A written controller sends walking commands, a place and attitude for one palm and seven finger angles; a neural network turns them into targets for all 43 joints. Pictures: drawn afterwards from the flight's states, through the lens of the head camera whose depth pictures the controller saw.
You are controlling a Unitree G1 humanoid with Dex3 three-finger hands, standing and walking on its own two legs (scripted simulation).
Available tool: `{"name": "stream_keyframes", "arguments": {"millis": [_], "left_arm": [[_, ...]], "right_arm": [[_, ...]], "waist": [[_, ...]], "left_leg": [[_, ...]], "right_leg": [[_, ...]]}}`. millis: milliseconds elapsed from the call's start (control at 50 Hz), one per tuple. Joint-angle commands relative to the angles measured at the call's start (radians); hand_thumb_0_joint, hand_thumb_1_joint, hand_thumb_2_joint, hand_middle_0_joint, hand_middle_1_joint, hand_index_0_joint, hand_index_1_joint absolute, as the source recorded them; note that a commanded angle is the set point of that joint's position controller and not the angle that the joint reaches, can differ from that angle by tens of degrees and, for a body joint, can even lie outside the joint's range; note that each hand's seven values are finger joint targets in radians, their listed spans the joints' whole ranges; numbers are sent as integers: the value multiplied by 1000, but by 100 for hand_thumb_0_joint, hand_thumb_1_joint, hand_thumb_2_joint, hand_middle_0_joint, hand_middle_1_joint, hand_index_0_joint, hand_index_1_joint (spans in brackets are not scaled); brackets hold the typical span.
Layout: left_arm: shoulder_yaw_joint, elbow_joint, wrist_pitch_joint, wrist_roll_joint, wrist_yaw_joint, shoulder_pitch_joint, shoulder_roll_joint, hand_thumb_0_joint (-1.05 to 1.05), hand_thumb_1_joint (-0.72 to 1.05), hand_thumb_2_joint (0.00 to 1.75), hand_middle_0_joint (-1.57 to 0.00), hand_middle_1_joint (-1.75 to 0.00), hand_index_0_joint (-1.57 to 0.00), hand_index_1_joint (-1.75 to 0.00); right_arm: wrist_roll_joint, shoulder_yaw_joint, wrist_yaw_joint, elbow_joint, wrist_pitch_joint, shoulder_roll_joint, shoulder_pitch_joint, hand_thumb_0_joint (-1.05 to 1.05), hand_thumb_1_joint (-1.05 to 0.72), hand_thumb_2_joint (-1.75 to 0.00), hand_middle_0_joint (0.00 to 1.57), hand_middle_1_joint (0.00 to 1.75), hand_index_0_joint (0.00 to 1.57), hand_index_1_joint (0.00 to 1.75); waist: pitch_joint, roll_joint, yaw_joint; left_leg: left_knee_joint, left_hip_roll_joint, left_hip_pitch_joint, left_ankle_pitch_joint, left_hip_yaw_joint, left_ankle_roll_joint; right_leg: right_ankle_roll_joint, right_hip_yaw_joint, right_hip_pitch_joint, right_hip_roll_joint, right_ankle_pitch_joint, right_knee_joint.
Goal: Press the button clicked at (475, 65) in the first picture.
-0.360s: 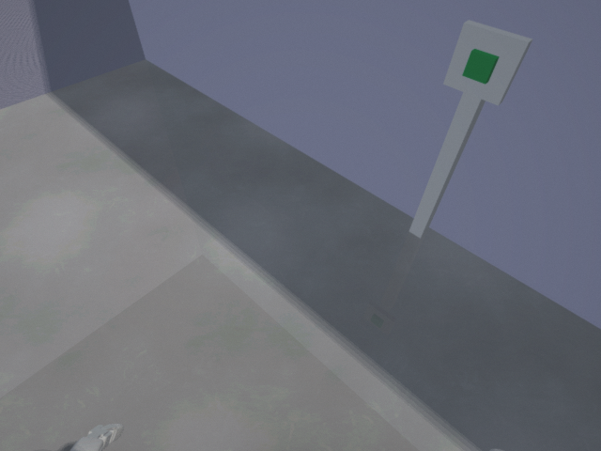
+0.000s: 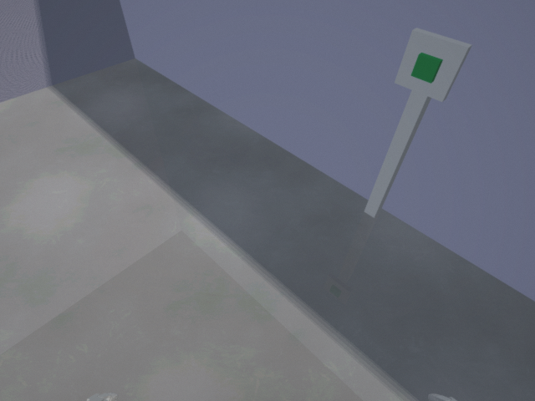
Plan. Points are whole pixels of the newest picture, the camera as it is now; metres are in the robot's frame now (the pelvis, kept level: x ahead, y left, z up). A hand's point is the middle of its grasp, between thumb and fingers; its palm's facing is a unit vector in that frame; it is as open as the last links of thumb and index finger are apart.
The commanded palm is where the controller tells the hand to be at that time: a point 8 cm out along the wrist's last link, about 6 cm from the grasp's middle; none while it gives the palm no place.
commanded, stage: stand and wait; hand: left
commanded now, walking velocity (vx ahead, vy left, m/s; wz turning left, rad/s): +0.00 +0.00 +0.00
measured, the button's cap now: (426, 67) +1.11 -0.45 +0.01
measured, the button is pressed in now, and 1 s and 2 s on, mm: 0 0 0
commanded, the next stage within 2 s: look at it before walking up in 0.76 s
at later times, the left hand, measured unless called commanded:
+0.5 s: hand out of the picture +0.05 +0.24 -0.15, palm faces -0.02 -0.94 -0.34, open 7.3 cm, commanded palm none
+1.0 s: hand out of the picture +0.05 +0.23 -0.15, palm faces -0.03 -0.94 -0.33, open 7.3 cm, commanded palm none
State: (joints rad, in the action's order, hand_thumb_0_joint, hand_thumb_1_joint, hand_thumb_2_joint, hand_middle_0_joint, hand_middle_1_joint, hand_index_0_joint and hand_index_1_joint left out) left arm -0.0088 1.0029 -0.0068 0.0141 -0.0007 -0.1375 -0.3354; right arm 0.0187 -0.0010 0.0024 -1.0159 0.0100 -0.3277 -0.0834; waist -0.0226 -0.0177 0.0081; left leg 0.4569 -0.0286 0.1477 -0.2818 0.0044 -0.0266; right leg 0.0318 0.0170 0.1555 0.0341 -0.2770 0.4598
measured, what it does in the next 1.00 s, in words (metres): stands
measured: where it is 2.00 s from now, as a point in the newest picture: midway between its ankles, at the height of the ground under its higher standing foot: outside the picture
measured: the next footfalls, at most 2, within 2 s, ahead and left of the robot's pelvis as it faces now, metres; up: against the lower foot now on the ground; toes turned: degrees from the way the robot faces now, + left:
none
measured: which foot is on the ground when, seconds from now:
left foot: down 0.00-1.00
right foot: down 0.00-1.00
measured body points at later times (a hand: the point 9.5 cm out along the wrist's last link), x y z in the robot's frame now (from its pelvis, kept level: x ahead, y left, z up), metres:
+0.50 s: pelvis -0.02 -0.01 +0.00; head -0.02 -0.01 +0.45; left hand +0.05 +0.29 -0.12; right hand +0.05 -0.31 -0.13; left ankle -0.02 +0.10 -0.74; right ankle -0.02 -0.14 -0.74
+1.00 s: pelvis -0.02 -0.02 +0.01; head -0.02 -0.02 +0.46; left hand +0.05 +0.28 -0.13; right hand +0.05 -0.32 -0.13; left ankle -0.02 +0.10 -0.74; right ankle -0.02 -0.14 -0.74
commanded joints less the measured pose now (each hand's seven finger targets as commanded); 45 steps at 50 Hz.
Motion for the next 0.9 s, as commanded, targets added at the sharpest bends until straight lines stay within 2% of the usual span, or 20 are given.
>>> {"name": "stream_keyframes", "arguments": {"millis": [0,280,420,580,720,880], "left_arm": [[48,-62,26,-4,17,48,-208,0,90,90,-20,-30,-20,-30],[42,-5,28,-5,12,47,-217,0,90,90,-20,-30,-20,-30],[42,8,30,-4,12,47,-218,0,90,90,-20,-30,-20,-30],[43,12,29,-2,11,50,-215,0,90,90,-20,-30,-20,-30],[43,13,34,-3,11,44,-215,0,90,90,-20,-30,-20,-30],[41,19,36,-3,12,42,-216,0,90,90,-20,-30,-20,-30]], "right_arm": [[-7,-47,15,58,29,-216,49,0,-90,-90,20,30,20,30],[-11,-38,11,-3,26,-228,30,0,-90,-90,20,30,20,30],[-12,-37,10,-20,27,-228,17,0,-90,-90,20,30,20,30],[-11,-35,8,-31,24,-225,10,0,-90,-90,20,30,20,30],[-12,-36,8,-34,27,-222,5,0,-90,-90,20,30,20,30],[-12,-35,9,-41,26,-219,9,0,-90,-90,20,30,20,30]], "waist": [[94,24,-9],[42,19,-6],[51,14,-8],[6,10,-7],[52,7,-7],[45,10,-9]], "left_leg": [[-79,135,-22,329,-98,-19],[-137,138,1,181,-117,-13],[-145,140,-3,180,-121,-11],[-164,136,25,105,-125,-6],[-148,141,-3,161,-121,-6],[-147,143,-9,178,-116,-1]], "right_leg": [[-58,56,-38,84,283,-50],[-58,77,-19,87,160,-116],[-59,82,-19,87,150,-125],[-58,93,13,84,65,-151],[-62,95,-5,89,121,-147],[-62,97,-3,89,149,-149]]}}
